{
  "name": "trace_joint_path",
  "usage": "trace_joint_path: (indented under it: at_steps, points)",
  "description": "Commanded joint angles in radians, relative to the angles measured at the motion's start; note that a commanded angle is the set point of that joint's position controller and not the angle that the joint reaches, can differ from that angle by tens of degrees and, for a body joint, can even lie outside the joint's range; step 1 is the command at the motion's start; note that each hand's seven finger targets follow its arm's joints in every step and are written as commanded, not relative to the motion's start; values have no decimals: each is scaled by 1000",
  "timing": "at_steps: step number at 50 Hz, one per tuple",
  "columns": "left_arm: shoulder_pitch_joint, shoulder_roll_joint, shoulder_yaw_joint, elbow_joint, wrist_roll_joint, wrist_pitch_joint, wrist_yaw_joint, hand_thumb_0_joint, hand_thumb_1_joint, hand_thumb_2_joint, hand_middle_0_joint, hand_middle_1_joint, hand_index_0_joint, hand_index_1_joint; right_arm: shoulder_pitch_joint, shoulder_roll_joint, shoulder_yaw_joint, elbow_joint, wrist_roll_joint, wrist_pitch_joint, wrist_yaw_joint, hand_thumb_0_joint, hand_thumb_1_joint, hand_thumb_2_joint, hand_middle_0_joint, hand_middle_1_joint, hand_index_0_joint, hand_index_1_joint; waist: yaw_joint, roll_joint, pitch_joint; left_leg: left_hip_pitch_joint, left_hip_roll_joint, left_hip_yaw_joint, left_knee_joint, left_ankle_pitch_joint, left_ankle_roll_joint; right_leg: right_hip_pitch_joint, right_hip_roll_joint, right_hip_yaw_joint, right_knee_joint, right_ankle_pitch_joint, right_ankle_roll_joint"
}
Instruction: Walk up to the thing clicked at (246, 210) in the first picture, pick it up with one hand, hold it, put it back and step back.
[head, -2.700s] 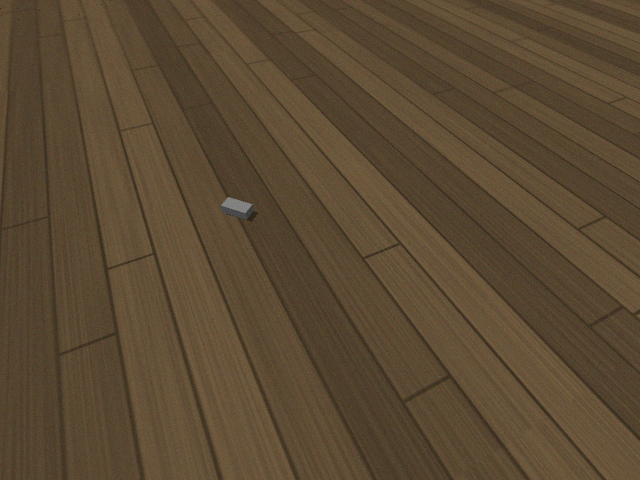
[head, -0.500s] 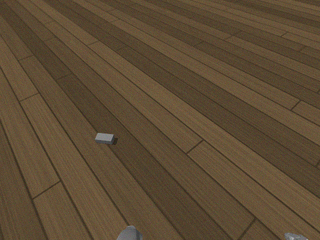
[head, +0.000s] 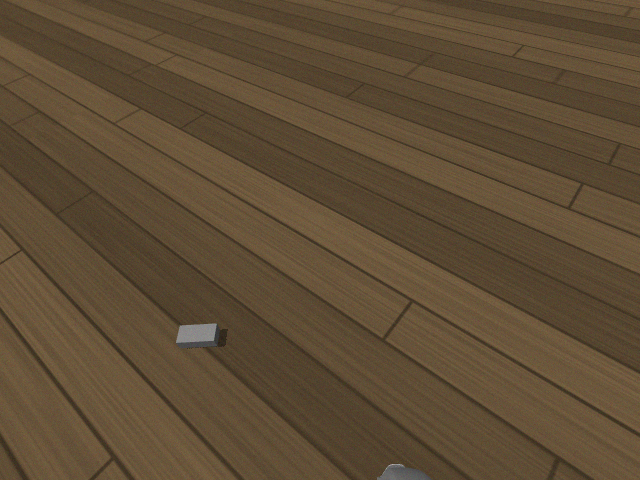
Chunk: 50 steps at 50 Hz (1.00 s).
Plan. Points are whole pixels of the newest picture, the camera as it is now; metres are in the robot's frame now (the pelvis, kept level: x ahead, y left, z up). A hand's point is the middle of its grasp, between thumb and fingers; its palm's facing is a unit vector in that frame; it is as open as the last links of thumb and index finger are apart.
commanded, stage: walk up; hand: left
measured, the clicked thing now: (198, 335) +0.72 +0.44 -0.73
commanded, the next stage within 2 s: none
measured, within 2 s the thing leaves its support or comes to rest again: neither
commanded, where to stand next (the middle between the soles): +0.27 +0.17 m, yaw -4 degrees
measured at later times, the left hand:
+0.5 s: hand out of the picture +0.15 +0.47 -0.15, palm faces -0.04 -0.86 -0.52, open 7.4 cm
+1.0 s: hand (40, 394) +0.32 +0.44 -0.13, palm faces -0.08 -0.91 -0.40, open 7.4 cm
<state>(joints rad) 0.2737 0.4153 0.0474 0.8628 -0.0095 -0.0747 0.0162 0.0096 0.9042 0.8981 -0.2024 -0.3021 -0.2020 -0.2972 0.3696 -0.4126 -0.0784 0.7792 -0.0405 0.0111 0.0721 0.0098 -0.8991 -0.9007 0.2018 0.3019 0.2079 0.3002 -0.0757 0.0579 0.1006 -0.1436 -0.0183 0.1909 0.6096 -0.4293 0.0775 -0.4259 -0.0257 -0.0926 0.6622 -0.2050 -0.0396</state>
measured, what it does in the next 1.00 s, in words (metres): walks ahead: right foot, then left foot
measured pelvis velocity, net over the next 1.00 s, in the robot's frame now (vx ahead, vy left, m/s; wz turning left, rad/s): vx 0.21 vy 0.19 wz -0.05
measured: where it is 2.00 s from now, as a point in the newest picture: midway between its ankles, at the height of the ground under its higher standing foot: outside the picture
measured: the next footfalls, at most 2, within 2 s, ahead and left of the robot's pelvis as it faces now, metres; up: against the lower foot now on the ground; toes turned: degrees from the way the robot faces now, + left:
right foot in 0.02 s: +0.14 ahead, -0.09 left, +0.00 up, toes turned -5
left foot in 0.42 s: +0.20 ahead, +0.29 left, +0.00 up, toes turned +5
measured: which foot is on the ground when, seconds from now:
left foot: down 0.00-0.02, up 0.04-0.40, down 0.42-0.84, up 0.86-1.00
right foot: up 0.00-0.00, down 0.02-0.44, up 0.46-0.80, down 0.82-1.00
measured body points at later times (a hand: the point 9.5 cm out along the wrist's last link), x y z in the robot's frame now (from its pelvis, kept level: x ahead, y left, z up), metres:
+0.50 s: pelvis +0.11 +0.14 -0.02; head +0.12 +0.15 +0.43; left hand +0.15 +0.51 -0.12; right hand +0.18 -0.20 -0.11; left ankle +0.16 +0.29 -0.72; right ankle +0.10 -0.05 -0.69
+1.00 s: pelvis +0.21 +0.19 +0.00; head +0.23 +0.17 +0.45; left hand +0.32 +0.49 -0.10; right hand +0.27 -0.12 -0.13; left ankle +0.22 +0.32 -0.68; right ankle +0.27 +0.08 -0.72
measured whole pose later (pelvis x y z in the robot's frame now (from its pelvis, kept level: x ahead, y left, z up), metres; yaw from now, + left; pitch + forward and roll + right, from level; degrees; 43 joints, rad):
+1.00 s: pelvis +0.21 +0.19 +0.00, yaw -3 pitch -3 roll +1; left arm 0.21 0.37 0.01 0.85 0.01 -0.05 -0.01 0.01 0.90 0.90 -0.20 -0.30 -0.20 -0.30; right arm 0.26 -0.39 -0.02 0.86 0.00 -0.02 0.01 0.01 -0.90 -0.90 0.20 0.30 0.21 0.30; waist 0.01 0.04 0.11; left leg -0.41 0.03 0.02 0.97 -0.53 0.04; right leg -0.37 -0.01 -0.04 0.66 -0.25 -0.05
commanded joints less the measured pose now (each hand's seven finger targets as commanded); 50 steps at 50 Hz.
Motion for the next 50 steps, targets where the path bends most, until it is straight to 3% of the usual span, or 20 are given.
trace_joint_path:
  at_steps: [1, 2, 4, 8, 17, 20, 21, 22, 23, 24, 25, 28, 33, 37, 40, 41, 42, 43, 47, 50]
  points:
    - [308, 338, 126, -12, 13, -34, 51, 0, 900, 900, -200, -300, -200, -300, -14, -113, -32, -153, 14, -24, -6, 0, -900, -900, 200, 300, 200, 300, 178, -352, -225, -452, 23, -106, 449, -60, -66, 635, -293, 506, -252, 66, -128]
    - [225, 343, 114, -56, 8, -29, 54, 0, 900, 900, -200, -300, -200, -300, 31, -185, -46, -130, 5, -2, -12, 0, -900, -900, 200, 300, 200, 300, 131, -202, -203, -519, 31, -245, 560, -161, -91, 550, -424, 715, -315, -110, -205]
    - [120, 338, 110, -84, -3, -24, 66, 0, 900, 900, -200, -300, -200, -300, -24, -257, -72, -113, -6, 16, -19, 0, -900, -900, 200, 300, 200, 300, 115, -109, -90, -559, 95, -304, 662, -133, -96, 365, -447, 723, -375, -318, -303]
    - [52, 291, 91, -87, 11, -42, 54, 0, 900, 900, -200, -300, -200, -300, 13, -231, -71, -58, 6, 18, 3, 0, -900, -900, 200, 300, 200, 300, 62, -131, -6, -439, 113, -292, 552, 46, -79, 150, -250, 348, -360, -216, -167]
    - [34, 362, 116, -84, 39, -52, 31, 0, 900, 900, -200, -300, -200, -300, -84, -210, -89, -70, -2, 6, 36, 0, -900, -900, 200, 300, 200, 300, 67, -225, -41, -251, 157, -173, 180, 83, -82, 9, -196, 180, -277, -286, -149]
    - [-30, 333, 103, -87, 43, -30, 32, 0, 900, 900, -200, -300, -200, -300, 101, -232, -114, 0, -8, -3, 21, 0, -900, -900, 200, 300, 200, 300, -49, -95, -122, 55, 86, -95, 57, 88, -72, -142, -168, 133, -21, -321, -99]
    - [13, 256, 81, -82, 48, -20, 33, 0, 900, 900, -200, -300, -200, -300, 182, -264, -127, 26, -13, -12, 9, 0, -900, -900, 200, 300, 200, 300, -81, 83, -155, 148, 67, -147, -10, -19, -61, -202, -110, 74, 224, -306, -65]
    - [64, 153, 46, -80, 36, -13, 30, 0, 900, 900, -200, -300, -200, -300, 193, -320, -133, 11, -24, -20, -3, 0, -900, -900, 200, 300, 200, 300, -79, 321, -94, 114, 232, -453, -216, -259, -24, -352, 29, 40, 509, -391, -23]
    - [44, 190, 47, -85, 15, -12, 43, 0, 900, 900, -200, -300, -200, -300, 94, -401, -136, -38, -5, -30, -7, 0, -900, -900, 200, 300, 200, 300, -40, 333, -57, 9, 402, -805, -409, -393, 66, -439, 63, 80, 606, -383, -11]
    - [28, 260, 57, -68, 22, -15, 53, 0, 900, 900, -200, -300, -200, -300, 19, -435, -140, -48, 13, -26, -5, 0, -900, -900, 200, 300, 200, 300, -14, 285, -2, -69, 458, -885, -438, -491, 174, -405, -20, 147, 645, -355, -32]
    - [10, 298, 61, -51, 15, -22, 53, 0, 900, 900, -200, -300, -200, -300, -24, -387, -123, -61, 7, -24, -9, 0, -900, -900, 200, 300, 200, 300, -1, 208, 45, -128, 425, -780, -385, -398, 195, -384, -45, 148, 626, -314, -18]
    - [103, 261, 66, 15, -4, -31, 21, 0, 900, 900, -200, -300, -200, -300, -39, -283, -77, -55, 15, -51, -25, 0, -900, -900, 200, 300, 200, 300, 56, 165, 33, -99, 271, -438, -235, 72, 118, -279, -71, 126, 458, -193, -6]
    - [30, 204, 53, -23, 16, -22, -9, 0, 900, 900, -200, -300, -200, -300, 20, -278, -57, -39, 26, -69, -41, 0, -900, -900, 200, 300, 200, 300, 46, 97, -13, -65, 325, -376, -207, 449, 185, -143, -48, 59, 249, -178, 16]
    - [7, 150, 47, -36, 17, -9, -6, 0, 900, 900, -200, -300, -200, -300, -19, -241, -28, -38, 39, -65, -64, 0, -900, -900, 200, 300, 200, 300, 73, 41, -88, -100, 290, -262, -56, 814, 126, 67, 8, 25, 86, -39, -10]
    - [70, 185, 58, -14, 21, -10, 7, 0, 900, 900, -200, -300, -200, -300, -39, -191, -4, -31, 66, -61, -76, 0, -900, -900, 200, 300, 200, 300, 134, -59, -200, -120, 186, -183, 188, 698, 19, 305, 1, 84, -146, 207, -61]
    - [141, 266, 87, -26, 26, -15, 4, 0, 900, 900, -200, -300, -200, -300, -6, -163, 3, -59, 71, -69, -72, 0, -900, -900, 200, 300, 200, 300, 149, -225, -271, -268, 107, -149, 384, 412, -12, 457, -161, 357, -174, 190, -127]
    - [112, 285, 84, -47, 18, -16, 4, 0, 900, 900, -200, -300, -200, -300, 33, -142, 15, -43, 63, -60, -74, 0, -900, -900, 200, 300, 200, 300, 130, -266, -252, -410, 16, -156, 463, -106, -29, 502, -343, 623, -254, 171, -222]
    - [65, 299, 81, -56, 10, -10, -1, 0, 900, 900, -200, -300, -200, -300, 22, -212, -10, -22, 46, -42, -86, 0, -900, -900, 200, 300, 200, 300, 123, -183, -207, -418, 41, -193, 510, -260, -30, 425, -388, 666, -261, 63, -304]
    - [-27, 245, 58, -65, 21, 4, -1, 0, 900, 900, -200, -300, -200, -300, 6, -206, -13, 43, 42, -44, -77, 0, -900, -900, 200, 300, 200, 300, 80, -166, -59, -357, 78, -206, 389, -119, -41, 160, -227, 407, -283, -83, -206]
    - [-78, 226, 48, -71, 36, 12, -6, 0, 900, 900, -200, -300, -200, -300, 14, -169, -5, 73, 38, -48, -73, 0, -900, -900, 200, 300, 200, 300, 70, -236, -66, -228, 64, -161, 232, 4, -59, 47, -173, 304, -271, -3, -182]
